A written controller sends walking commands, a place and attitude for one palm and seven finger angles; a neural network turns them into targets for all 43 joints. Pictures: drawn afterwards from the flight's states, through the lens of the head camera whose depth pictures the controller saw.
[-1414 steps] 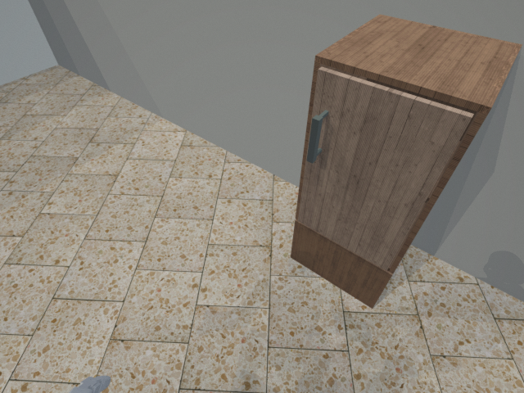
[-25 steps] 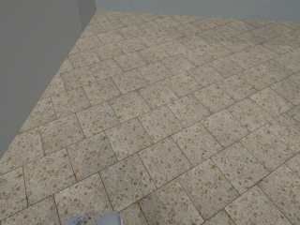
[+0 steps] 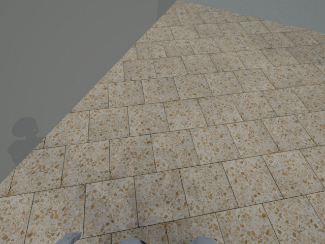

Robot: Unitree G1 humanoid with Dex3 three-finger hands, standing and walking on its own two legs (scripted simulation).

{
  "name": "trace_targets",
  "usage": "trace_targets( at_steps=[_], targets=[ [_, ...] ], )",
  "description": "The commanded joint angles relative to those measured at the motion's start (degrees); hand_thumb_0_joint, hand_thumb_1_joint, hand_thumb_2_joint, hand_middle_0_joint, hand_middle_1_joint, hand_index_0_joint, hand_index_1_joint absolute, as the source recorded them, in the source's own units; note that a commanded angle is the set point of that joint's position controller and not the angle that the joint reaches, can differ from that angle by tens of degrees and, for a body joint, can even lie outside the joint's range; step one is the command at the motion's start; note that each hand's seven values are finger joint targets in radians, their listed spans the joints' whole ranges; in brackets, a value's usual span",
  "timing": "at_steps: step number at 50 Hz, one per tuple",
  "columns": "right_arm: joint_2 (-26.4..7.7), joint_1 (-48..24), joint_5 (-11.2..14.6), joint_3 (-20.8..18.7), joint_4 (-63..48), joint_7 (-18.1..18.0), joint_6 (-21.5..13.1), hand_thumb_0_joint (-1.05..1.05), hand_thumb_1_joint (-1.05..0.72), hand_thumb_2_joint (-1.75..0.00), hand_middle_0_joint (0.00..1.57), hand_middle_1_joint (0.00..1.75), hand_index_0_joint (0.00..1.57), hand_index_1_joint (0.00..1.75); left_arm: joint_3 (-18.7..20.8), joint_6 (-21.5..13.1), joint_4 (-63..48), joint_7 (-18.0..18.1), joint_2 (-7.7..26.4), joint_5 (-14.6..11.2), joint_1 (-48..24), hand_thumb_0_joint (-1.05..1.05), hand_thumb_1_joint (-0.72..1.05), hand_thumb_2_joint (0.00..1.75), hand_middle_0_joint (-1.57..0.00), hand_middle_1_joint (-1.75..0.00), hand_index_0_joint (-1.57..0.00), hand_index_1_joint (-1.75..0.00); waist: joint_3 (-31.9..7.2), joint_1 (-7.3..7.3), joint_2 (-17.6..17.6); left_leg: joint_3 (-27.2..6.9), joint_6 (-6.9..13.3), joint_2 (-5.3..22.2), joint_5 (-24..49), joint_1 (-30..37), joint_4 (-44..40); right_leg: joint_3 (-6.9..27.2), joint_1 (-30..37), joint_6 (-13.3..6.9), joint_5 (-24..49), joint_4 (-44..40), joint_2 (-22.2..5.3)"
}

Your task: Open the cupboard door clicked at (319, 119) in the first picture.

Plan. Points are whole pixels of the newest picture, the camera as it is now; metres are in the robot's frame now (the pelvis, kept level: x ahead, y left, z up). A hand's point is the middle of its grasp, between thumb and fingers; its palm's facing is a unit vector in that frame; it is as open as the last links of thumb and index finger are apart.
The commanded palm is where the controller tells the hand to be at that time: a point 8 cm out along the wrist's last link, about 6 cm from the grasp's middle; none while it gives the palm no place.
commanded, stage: turn to face it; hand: left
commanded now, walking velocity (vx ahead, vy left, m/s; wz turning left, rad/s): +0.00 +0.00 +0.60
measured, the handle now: out of the picture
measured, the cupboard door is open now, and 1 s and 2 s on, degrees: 53 53 53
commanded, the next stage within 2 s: none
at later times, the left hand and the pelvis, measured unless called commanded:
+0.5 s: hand out of the picture -0.03 +0.17 -0.19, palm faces +0.36 -0.90 -0.23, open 7.4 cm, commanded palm none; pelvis +0.01 -0.04 -0.01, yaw +21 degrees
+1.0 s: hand out of the picture -0.03 +0.11 -0.15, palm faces +0.59 -0.76 -0.27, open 7.4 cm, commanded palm none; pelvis +0.03 -0.10 +0.01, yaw +38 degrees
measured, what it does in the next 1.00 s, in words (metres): steps to the right, turning left: right foot, then left foot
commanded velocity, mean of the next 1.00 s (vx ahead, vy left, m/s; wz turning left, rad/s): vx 0.00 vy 0.00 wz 0.60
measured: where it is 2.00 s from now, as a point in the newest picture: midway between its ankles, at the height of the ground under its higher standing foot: outside the picture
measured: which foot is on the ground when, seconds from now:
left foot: down 0.00-0.10, up 0.12-0.44, down 0.46-0.80, up 0.82-1.00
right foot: up 0.00-0.08, down 0.10-0.46, up 0.48-0.78, down 0.80-1.00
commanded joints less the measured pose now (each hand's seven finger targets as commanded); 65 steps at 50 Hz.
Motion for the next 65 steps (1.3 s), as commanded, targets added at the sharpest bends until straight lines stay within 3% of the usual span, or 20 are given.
trace_targets(
  at_steps=[1, 3, 5, 6, 11, 17, 21, 23, 24, 28, 38, 40, 41, 44, 53, 57, 58, 59, 60, 65],
  targets=[
    [-13.37, 0.09, -0.21, -4.11, -4.51, -0.26, -0.26, 0.0, -0.9, -0.9, 0.2, 0.3, 0.2, 0.3, 0.42, -1.42, -4.32, -0.03, 3.35, -0.48, 3.43, 0.0, 0.9, 0.9, -0.2, -0.3, -0.2, -0.3, -8.3, 0.2, 9.73, -15.97, 7.2, 10.98, 6.34, 4.73, -9.52, -2.5, 6.93, -0.01, 0.78, -12.56, 2.96],
    [-12.63, -2.39, 0.22, -4.42, -5.65, -0.09, 0.16, 0.0, -0.9, -0.9, 0.2, 0.3, 0.2, 0.3, 0.92, -1.93, -3.4, 0.19, 4.57, -0.58, 7.98, 0.0, 0.9, 0.9, -0.2, -0.3, -0.2, -0.3, -8.72, 2.65, 7.52, -15.55, 4.72, 7.87, 1.95, -1.6, -5.82, -3.21, 16.97, -0.44, 8.85, -25.07, 3.16],
    [-5.47, -3.53, 0.91, -3.56, -7.97, 0.53, 0.22, 0.0, -0.9, -0.9, 0.2, 0.3, 0.2, 0.3, 2.81, -2.84, -3.5, 1.07, 13.94, 0.86, 11.22, 0.0, 0.9, 0.9, -0.2, -0.3, -0.2, -0.3, -7.66, 4.91, -19.53, -0.09, -3.64, -4.98, -18.95, -18.35, 16.17, 21.33, 26.07, -8.42, 6.8, -40.9, -20.74],
    [-8.59, -5.4, 0.47, -4.06, -8.53, 0.85, 0.27, 0.0, -0.9, -0.9, 0.2, 0.3, 0.2, 0.3, 2.27, -2.72, -4.76, 1.32, 14.72, 0.43, 8.79, 0.0, 0.9, 0.9, -0.2, -0.3, -0.2, -0.3, -6.26, 4.73, -17.88, -1.42, -3.35, -1.88, -24.39, -15.82, 29.7, 22.75, 17.43, -12.68, 13.03, -40.92, -27.24],
    [-5.79, -3.25, 0.51, -3.35, -5.71, 2.13, 1.63, 0.0, -0.9, -0.9, 0.2, 0.3, 0.2, 0.3, 0.43, -3.05, -6.22, 1.12, 7.85, 0.21, 1.64, 0.0, 0.9, 0.9, -0.2, -0.3, -0.2, -0.3, -2.51, -0.21, -14.65, 1.65, -5.08, 1.46, -13.39, -13.5, 36.14, 0.44, 15.54, -9.79, 31.18, -33.82, -14.94],
    [-3.84, -8.59, 0.92, -1.77, -7.08, 2.39, 0.72, 0.0, -0.9, -0.9, 0.2, 0.3, 0.2, 0.3, 1.61, -3.2, -3.77, 0.98, 11.42, 0.58, 9.91, 0.0, 0.9, 0.9, -0.2, -0.3, -0.2, -0.3, -6.25, 4.08, -12.35, 7.59, -4.69, -0.53, -15.14, -6.19, 13.23, -3.22, 25.96, -10.01, 47.97, -26.67, -16.8],
    [-7.92, -0.3, 0.65, -2.72, -5.25, 2.05, -0.09, 0.0, -0.9, -0.9, 0.2, 0.3, 0.2, 0.3, 1.93, -2.99, -4.12, 0.44, 11.24, -0.2, 7.17, 0.0, 0.9, 0.9, -0.2, -0.3, -0.2, -0.3, -10.56, -0.93, -8.5, 6.2, -2.48, -0.12, 0.86, 12.75, -5.18, -8.36, 17.3, -4.98, 41.11, -13.53, -15.29],
    [-19.22, 9.25, 0.37, -5.55, -3.54, 0.92, -0.49, 0.0, -0.9, -0.9, 0.2, 0.3, 0.2, 0.3, 0.09, -2.32, -8.54, 0.11, 4.55, -0.71, 2.55, 0.0, 0.9, 0.9, -0.2, -0.3, -0.2, -0.3, -14.97, -6.24, 18.09, -25.34, 12.02, 24.61, 42.47, 27.61, -7.66, -7.35, -9.08, 1.47, -13.97, 9.93, -3.08],
    [-18.78, 10.42, 0.38, -5.12, -2.37, 0.48, -0.15, 0.0, -0.9, -0.9, 0.2, 0.3, 0.2, 0.3, 0.28, -1.51, -9.13, 0.58, 6.54, -0.16, 0.07, 0.0, 0.9, 0.9, -0.2, -0.3, -0.2, -0.3, -14.26, -6.03, 10.35, -21.61, 14.49, 25.49, 39.9, 25.45, -6.38, -0.66, -10.04, 0.22, -12.92, 13.7, -4.2],
    [-13.36, -1.4, 0.0, -3.49, -5.5, -0.59, -0.51, 0.0, -0.9, -0.9, 0.2, 0.3, 0.2, 0.3, 0.8, -0.83, -5.73, -0.11, 5.85, -0.1, 1.35, 0.0, 0.9, 0.9, -0.2, -0.3, -0.2, -0.3, -5.98, -0.79, 11.06, -12.08, 8.26, 13.71, 18.61, 11.26, -9.58, 0.19, -6.32, 0.68, -0.88, 10.94, -2.99],
    [-13.18, -5.2, 0.08, -4.32, -7.47, 0.07, 0.55, 0.0, -0.9, -0.9, 0.2, 0.3, 0.2, 0.3, 1.23, -1.78, -4.57, -0.11, 5.56, -0.5, 8.94, 0.0, 0.9, 0.9, -0.2, -0.3, -0.2, -0.3, -6.07, 3.45, 6.83, -15.86, 4.83, 7.6, -1.45, -3.81, -5.19, -3.54, 18.13, -0.52, 9.36, -23.29, 2.72],
    [-5.77, -4.32, 0.93, -3.36, -9.23, 0.58, 0.4, 0.0, -0.9, -0.9, 0.2, 0.3, 0.2, 0.3, 2.9, -2.95, -4.85, 0.85, 14.47, 0.89, 11.76, 0.0, 0.9, 0.9, -0.2, -0.3, -0.2, -0.3, -7.04, 5.31, -20.9, -0.69, -3.27, -5.68, -21.22, -17.7, 19.58, 22.27, 26.49, -8.23, 6.67, -40.38, -21.2],
    [-8.81, -6.0, 0.47, -4.0, -9.61, 0.85, 0.67, 0.0, -0.9, -0.9, 0.2, 0.3, 0.2, 0.3, 2.37, -2.65, -5.83, 1.13, 15.01, 0.32, 10.26, 0.0, 0.9, 0.9, -0.2, -0.3, -0.2, -0.3, -5.76, 5.24, -18.24, -2.99, -2.85, -2.49, -24.79, -14.49, 32.54, 24.28, 16.89, -12.26, 9.08, -41.52, -26.73],
    [-8.03, -2.69, -0.01, -4.06, -5.77, 1.82, 1.8, 0.0, -0.9, -0.9, 0.2, 0.3, 0.2, 0.3, 0.68, -2.76, -7.81, 1.05, 8.55, -0.03, 0.71, 0.0, 0.9, 0.9, -0.2, -0.3, -0.2, -0.3, -2.49, -0.43, -13.68, -2.13, -3.77, 0.99, -13.08, -13.03, 43.05, 8.76, 11.59, -10.32, 11.7, -38.21, -16.22],
    [-3.88, -7.29, 0.91, -1.92, -6.04, 2.25, 1.09, 0.0, -0.9, -0.9, 0.2, 0.3, 0.2, 0.3, 1.7, -3.17, -4.47, 1.16, 10.49, 0.52, 9.27, 0.0, 0.9, 0.9, -0.2, -0.3, -0.2, -0.3, -6.83, 3.83, -11.91, 6.23, -4.94, 0.48, -15.82, -5.7, 14.88, -3.25, 25.45, -11.14, 40.88, -29.25, -17.71],
    [-5.69, -1.66, 0.84, -2.34, -4.95, 1.98, 0.35, 0.0, -0.9, -0.9, 0.2, 0.3, 0.2, 0.3, 2.34, -2.7, -4.26, 0.56, 10.61, 0.05, 7.07, 0.0, 0.9, 0.9, -0.2, -0.3, -0.2, -0.3, -7.92, 0.61, -10.23, 6.93, -3.25, -0.19, -5.54, 7.61, -0.71, -7.34, 17.93, -7.27, 33.15, -22.0, -17.3],
    [-8.33, 1.89, 0.7, -3.12, -3.88, 1.95, 0.0, 0.0, -0.9, -0.9, 0.2, 0.3, 0.2, 0.3, 2.1, -2.32, -4.8, 0.38, 9.38, -0.34, 6.56, 0.0, 0.9, 0.9, -0.2, -0.3, -0.2, -0.3, -9.59, -1.52, -3.57, 2.88, -1.84, 2.62, 2.6, 16.76, -6.1, -9.91, 10.75, -4.34, 25.6, -14.68, -15.33],
    [-15.11, 5.97, 0.13, -4.92, -3.52, 1.47, -0.36, 0.0, -0.9, -0.9, 0.2, 0.3, 0.2, 0.3, 1.3, -1.9, -6.86, -0.09, 5.38, -0.72, 5.41, 0.0, 0.9, 0.9, -0.2, -0.3, -0.2, -0.3, -11.05, -4.04, 14.75, -19.49, 5.85, 18.35, 19.42, 24.52, -9.16, -12.42, -5.43, 0.74, -3.03, -1.27, -6.4],
    [-17.87, 9.91, 0.1, -5.38, -2.19, 0.67, 0.02, 0.0, -0.9, -0.9, 0.2, 0.3, 0.2, 0.3, 0.36, -1.36, -9.02, 0.31, 4.37, -0.22, -0.33, 0.0, 0.9, 0.9, -0.2, -0.3, -0.2, -0.3, -10.33, -6.23, 15.49, -25.84, 12.85, 24.92, 31.11, 22.53, -10.07, -5.43, -10.59, 0.72, -14.5, 8.02, -3.58],
    [-12.11, 0.06, 0.15, -3.22, -4.72, -0.83, -0.76, 0.0, -0.9, -0.9, 0.2, 0.3, 0.2, 0.3, 1.14, -0.68, -5.3, -0.32, 5.38, -0.01, 1.3, 0.0, 0.9, 0.9, -0.2, -0.3, -0.2, -0.3, -6.4, -0.4, 10.52, -12.64, 7.62, 12.76, 17.73, 12.57, -11.16, 0.41, -7.47, 0.64, 2.23, 13.22, -2.94]
  ],
)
